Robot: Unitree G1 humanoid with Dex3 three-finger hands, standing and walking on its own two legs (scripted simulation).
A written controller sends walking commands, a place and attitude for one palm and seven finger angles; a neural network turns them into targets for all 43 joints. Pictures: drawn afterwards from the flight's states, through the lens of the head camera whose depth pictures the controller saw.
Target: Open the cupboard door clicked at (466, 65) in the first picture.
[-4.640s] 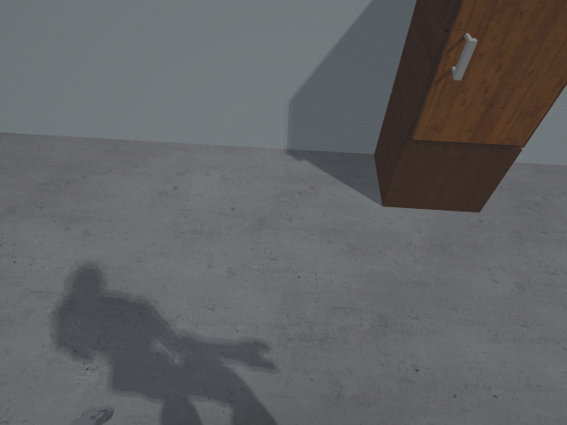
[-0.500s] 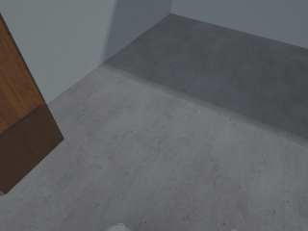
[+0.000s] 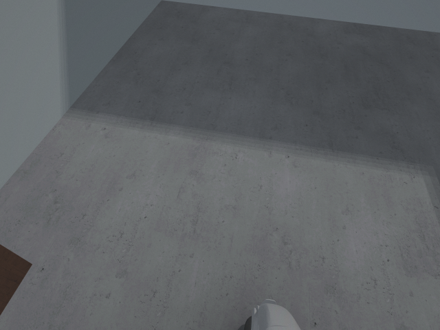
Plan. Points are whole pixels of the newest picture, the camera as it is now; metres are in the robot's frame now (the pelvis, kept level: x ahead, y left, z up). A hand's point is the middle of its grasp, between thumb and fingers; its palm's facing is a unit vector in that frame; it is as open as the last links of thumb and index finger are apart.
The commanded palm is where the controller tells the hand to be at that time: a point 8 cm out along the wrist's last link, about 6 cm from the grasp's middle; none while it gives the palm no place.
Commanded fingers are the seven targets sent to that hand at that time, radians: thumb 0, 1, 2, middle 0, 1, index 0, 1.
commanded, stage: turn to face it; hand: left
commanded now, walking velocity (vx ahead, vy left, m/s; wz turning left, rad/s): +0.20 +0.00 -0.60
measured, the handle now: out of the picture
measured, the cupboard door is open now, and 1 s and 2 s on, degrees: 0 0 0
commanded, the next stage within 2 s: none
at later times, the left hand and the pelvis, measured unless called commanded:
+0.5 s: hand (153, 284) +0.24 +0.15 -0.16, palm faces +0.15 -0.97 -0.17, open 7.3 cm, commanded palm none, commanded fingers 0.00 0.90 0.90 -0.20 -0.30 -0.20 -0.30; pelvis +0.14 -0.03 -0.01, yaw +8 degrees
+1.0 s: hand (120, 323) +0.16 +0.21 -0.16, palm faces +0.41 -0.87 -0.28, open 7.4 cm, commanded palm none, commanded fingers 0.00 0.90 0.90 -0.20 -0.30 -0.20 -0.30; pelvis +0.15 -0.04 +0.00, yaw +23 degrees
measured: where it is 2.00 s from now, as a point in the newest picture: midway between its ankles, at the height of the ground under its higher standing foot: outside the picture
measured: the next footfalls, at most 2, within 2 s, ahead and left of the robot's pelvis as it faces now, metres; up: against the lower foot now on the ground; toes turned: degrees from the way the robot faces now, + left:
right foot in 0.12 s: +0.19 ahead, -0.12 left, +0.00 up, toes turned -11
left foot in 0.58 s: +0.22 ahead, +0.10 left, +0.00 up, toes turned +20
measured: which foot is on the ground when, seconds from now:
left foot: down 0.00-0.12, up 0.14-0.56, down 0.58-1.00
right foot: up 0.00-0.10, down 0.12-0.58, up 0.60-1.00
